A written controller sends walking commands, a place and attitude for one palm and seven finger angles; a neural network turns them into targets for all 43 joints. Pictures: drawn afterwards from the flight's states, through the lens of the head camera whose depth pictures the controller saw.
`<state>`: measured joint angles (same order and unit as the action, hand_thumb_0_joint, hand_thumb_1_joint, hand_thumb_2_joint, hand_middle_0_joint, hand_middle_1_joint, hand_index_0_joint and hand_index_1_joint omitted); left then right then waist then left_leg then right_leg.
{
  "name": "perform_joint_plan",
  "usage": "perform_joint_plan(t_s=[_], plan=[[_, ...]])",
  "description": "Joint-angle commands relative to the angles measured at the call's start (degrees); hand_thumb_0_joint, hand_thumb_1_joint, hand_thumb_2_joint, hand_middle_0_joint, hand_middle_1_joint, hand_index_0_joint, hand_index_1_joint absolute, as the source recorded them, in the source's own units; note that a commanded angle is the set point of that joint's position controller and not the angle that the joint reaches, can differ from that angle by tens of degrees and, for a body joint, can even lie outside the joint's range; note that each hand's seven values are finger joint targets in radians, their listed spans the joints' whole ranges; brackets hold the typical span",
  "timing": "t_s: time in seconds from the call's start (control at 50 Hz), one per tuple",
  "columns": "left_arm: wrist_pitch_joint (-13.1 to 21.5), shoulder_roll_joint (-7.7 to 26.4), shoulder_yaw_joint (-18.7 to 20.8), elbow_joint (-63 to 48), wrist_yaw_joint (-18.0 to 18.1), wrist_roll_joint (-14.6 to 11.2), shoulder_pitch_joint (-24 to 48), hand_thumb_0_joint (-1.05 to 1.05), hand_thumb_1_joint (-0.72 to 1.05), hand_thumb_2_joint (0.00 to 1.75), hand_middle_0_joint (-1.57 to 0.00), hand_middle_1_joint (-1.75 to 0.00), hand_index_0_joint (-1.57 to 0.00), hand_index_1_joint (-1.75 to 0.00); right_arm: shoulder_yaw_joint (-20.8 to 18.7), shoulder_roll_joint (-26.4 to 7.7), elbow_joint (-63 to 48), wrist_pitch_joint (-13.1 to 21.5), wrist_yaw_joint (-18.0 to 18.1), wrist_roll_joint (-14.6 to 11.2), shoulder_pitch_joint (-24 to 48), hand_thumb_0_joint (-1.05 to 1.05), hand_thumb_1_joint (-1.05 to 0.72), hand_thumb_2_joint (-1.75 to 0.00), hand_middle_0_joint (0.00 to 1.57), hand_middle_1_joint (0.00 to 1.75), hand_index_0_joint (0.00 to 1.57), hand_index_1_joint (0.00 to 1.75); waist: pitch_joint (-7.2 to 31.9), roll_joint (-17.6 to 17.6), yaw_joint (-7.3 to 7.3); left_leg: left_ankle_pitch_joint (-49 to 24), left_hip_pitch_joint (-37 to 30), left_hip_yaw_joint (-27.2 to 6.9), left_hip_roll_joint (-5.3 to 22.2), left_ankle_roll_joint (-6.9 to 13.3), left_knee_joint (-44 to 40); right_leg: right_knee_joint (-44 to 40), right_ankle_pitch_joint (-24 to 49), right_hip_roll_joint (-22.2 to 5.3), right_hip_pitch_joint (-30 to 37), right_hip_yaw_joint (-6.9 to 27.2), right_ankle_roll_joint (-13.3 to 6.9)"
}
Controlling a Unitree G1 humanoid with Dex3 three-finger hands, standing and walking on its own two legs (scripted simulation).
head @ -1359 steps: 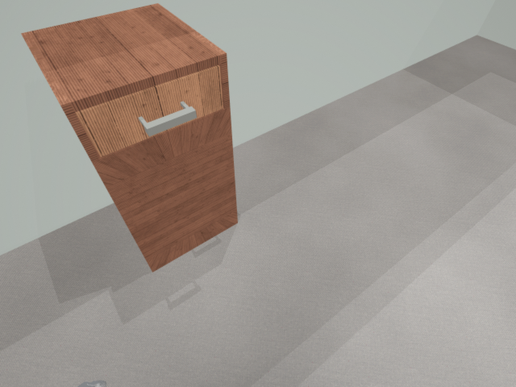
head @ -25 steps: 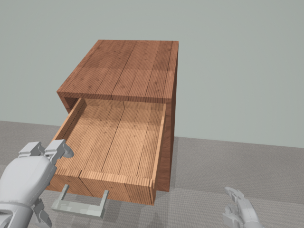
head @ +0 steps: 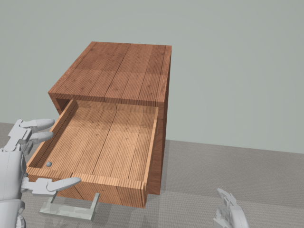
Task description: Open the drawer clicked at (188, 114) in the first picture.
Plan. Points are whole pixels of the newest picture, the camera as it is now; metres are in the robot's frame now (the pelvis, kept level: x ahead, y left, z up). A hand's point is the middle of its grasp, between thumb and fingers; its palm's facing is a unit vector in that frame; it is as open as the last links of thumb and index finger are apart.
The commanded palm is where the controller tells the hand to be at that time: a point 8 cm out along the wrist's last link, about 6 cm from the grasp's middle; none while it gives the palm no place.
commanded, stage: draw the hand back to the body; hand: left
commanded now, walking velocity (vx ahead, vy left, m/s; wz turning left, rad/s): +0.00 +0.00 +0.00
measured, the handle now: (72, 203) +0.18 +0.25 -0.05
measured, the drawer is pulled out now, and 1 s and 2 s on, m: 0.30 0.30 0.30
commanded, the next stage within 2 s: step back with the hand held close in 0.66 s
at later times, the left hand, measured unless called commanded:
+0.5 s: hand (50, 170) +0.17 +0.22 +0.16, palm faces +0.40 -0.82 -0.41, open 8.3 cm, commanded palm +0.12 +0.26 +0.17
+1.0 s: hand (43, 174) +0.17 +0.23 +0.15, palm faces +0.34 -0.81 -0.48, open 7.4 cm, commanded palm +0.10 +0.28 +0.17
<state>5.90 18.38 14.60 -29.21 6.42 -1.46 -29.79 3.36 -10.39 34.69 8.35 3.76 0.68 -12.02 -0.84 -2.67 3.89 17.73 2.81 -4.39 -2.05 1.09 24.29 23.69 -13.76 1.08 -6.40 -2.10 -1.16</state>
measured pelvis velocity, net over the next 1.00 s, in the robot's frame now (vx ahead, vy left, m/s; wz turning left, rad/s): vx -0.03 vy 0.00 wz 0.02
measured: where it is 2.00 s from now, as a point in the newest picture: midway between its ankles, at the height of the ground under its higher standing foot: outside the picture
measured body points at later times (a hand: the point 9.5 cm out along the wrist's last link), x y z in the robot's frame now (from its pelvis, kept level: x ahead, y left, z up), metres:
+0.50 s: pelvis -0.01 -0.02 +0.00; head -0.02 -0.05 +0.45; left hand +0.14 +0.26 +0.18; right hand +0.19 -0.23 -0.08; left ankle -0.05 +0.11 -0.74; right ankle -0.01 -0.11 -0.74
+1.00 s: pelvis -0.03 +0.00 +0.00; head +0.01 -0.02 +0.45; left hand +0.14 +0.27 +0.18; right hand +0.17 -0.24 -0.09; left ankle -0.05 +0.11 -0.74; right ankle -0.01 -0.11 -0.74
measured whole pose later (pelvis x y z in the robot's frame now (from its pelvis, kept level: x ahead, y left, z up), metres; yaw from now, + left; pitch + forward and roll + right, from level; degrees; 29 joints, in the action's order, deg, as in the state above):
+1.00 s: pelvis -0.03 +0.00 +0.00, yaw +1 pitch +2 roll -1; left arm 11.5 19.7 19.9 -31.1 6.2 -2.3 -34.4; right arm -0.7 -13.1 33.8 3.8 3.6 -0.7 -8.4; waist -2.2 -2.5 0.5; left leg 15.0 12.8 -5.4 -2.3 0.7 26.2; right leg 23.5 -10.4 0.7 -15.0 -3.4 -1.4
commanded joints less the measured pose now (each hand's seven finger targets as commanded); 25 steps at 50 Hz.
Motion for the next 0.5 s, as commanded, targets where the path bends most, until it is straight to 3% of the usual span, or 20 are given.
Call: perform_joint_plan(t_s=[0.0, 0.08, 0.1, 0.12, 0.18, 0.22, 0.26, 0.3, 0.34, 0.38, 0.42, 0.48], plan=[[4.13, 7.9, 6.54, -9.1, 0.21, -1.32, 1.45, 0.0, 0.13, 0.57, -0.25, -0.8, -0.25, -0.8, -3.74, -6.03, -9.05, 3.14, 0.29, -0.45, 8.91, 0.0, -0.9, -0.9, 0.2, 0.3, 0.2, 0.3, 3.02, -0.24, -0.18, -20.11, 5.24, 2.23, 2.89, -1.52, -3.93, -3.09, 13.14, -1.56, 3.78, -1.13, -0.84], [5.16, 8.55, 7.47, -10.22, 0.05, -1.72, 0.94, 0.0, 0.27, 0.63, -0.25, -0.7, -0.25, -0.7, -4.25, -6.22, -9.0, 2.78, 0.26, -0.68, 9.0, 0.0, -0.9, -0.9, 0.2, 0.3, 0.2, 0.3, 6.13, 0.91, -0.19, -20.31, 4.94, 2.63, 2.73, -1.07, -3.78, -2.86, 14.68, -2.06, 5.42, -0.86, -0.54], [5.21, 9.13, 7.94, -10.82, 0.07, -1.65, 1.0, 0.0, 0.31, 0.64, -0.24, -0.68, -0.24, -0.68, -4.36, -6.3, -9.0, 2.83, 0.38, -0.74, 9.57, 0.0, -0.9, -0.9, 0.2, 0.3, 0.2, 0.3, 6.26, -1.39, -0.17, -20.39, 4.41, 2.97, 2.59, -1.16, -3.62, -3.34, 14.83, -2.02, 5.0, -0.62, -0.53], [5.35, 9.3, 8.34, -10.57, 0.25, -1.75, 0.68, 0.0, 0.34, 0.66, -0.24, -0.66, -0.24, -0.66, -4.34, -6.16, -8.78, 2.74, 0.46, -0.64, 9.35, 0.0, -0.9, -0.9, 0.2, 0.3, 0.2, 0.3, 6.83, -0.25, -0.13, -20.38, 4.62, 2.93, 2.48, -1.04, -3.7, -3.18, 15.24, -2.17, 5.58, -0.86, -0.45], [5.5, 9.77, 9.03, -10.37, 0.43, -2.06, 0.91, 0.0, 0.44, 0.7, -0.23, -0.59, -0.23, -0.59, -4.66, -6.04, -8.86, 2.33, 0.8, -0.88, 9.43, 0.0, -0.9, -0.9, 0.2, 0.3, 0.2, 0.3, 6.86, 1.48, -0.28, -18.86, 4.42, 3.28, 2.47, -0.54, -3.61, -3.79, 14.55, -2.35, 5.2, -0.33, -0.05], [5.73, 9.87, 8.89, -10.0, 0.62, -1.85, 2.27, 0.0, 0.51, 0.74, -0.23, -0.55, -0.23, -0.55, -4.56, -6.03, -8.35, 2.48, 1.06, -0.99, 9.73, 0.0, -0.9, -0.9, 0.2, 0.3, 0.2, 0.3, 4.06, -1.19, -0.66, -16.84, 4.5, 3.37, 2.21, -0.57, -3.93, -4.9, 12.09, -2.33, 3.12, -0.41, -0.13], [5.75, 9.6, 8.81, -9.62, 0.79, -1.99, 2.02, 0.0, 0.58, 0.76, -0.22, -0.5, -0.22, -0.5, -4.64, -6.05, -8.4, 2.51, 1.19, -1.09, 9.45, 0.0, -0.9, -0.9, 0.2, 0.3, 0.2, 0.3, 4.83, -0.02, -0.57, -16.78, 4.24, 3.18, 2.21, -0.38, -3.97, -4.69, 11.78, -2.3, 3.47, -0.42, -0.04], [5.7, 9.41, 8.49, -9.63, 0.78, -1.8, 2.91, 0.0, 0.65, 0.8, -0.22, -0.46, -0.22, -0.46, -4.77, -6.17, -8.09, 2.68, 1.31, -1.14, 9.67, 0.0, -0.9, -0.9, 0.2, 0.3, 0.2, 0.3, 3.99, -1.68, -0.8, -16.66, 3.44, 3.38, 2.2, -0.37, -3.79, -5.54, 11.4, -2.23, 2.21, -0.07, -0.05], [5.83, 9.52, 8.65, -8.58, 0.93, -2.08, 2.76, 0.0, 0.73, 0.82, -0.21, -0.41, -0.21, -0.41, -4.75, -6.14, -8.15, 2.65, 1.37, -1.16, 9.61, 0.0, -0.9, -0.9, 0.2, 0.3, 0.2, 0.3, 3.99, 0.97, -0.63, -15.52, 4.11, 3.05, 2.17, -0.04, -4.13, -5.33, 10.26, -2.42, 2.86, -0.12, 0.14], [5.95, 9.02, 8.29, -8.35, 0.86, -2.01, 2.07, 0.0, 0.8, 0.86, -0.21, -0.37, -0.21, -0.37, -4.92, -6.12, -8.07, 2.66, 1.35, -1.14, 9.52, 0.0, -0.9, -0.9, 0.2, 0.3, 0.2, 0.3, 4.84, 1.62, -0.61, -16.24, 3.61, 3.33, 2.24, 0.1, -3.87, -5.07, 11.16, -2.49, 3.2, 0.0, 0.28], [5.82, 8.72, 7.83, -7.49, 0.7, -2.06, 2.87, 0.0, 0.87, 0.88, -0.2, -0.32, -0.2, -0.32, -4.73, -6.06, -7.78, 2.65, 1.26, -1.17, 9.93, 0.0, -0.9, -0.9, 0.2, 0.3, 0.2, 0.3, 2.35, -0.3, -0.82, -14.51, 4.13, 3.3, 2.09, -0.04, -4.38, -6.04, 9.32, -2.57, 1.93, 0.1, 0.25], [6.13, 9.44, 8.68, -7.58, 0.86, -2.06, 2.74, 0.0, 0.9, 0.9, -0.2, -0.3, -0.2, -0.3, -4.81, -6.06, -8.06, 2.75, 1.29, -1.09, 9.96, 0.0, -0.9, -0.9, 0.2, 0.3, 0.2, 0.3, 3.73, 1.71, -0.46, -14.31, 4.18, 3.13, 2.09, 0.25, -4.35, -5.86, 8.72, -2.52, 2.73, 0.3, 0.31]])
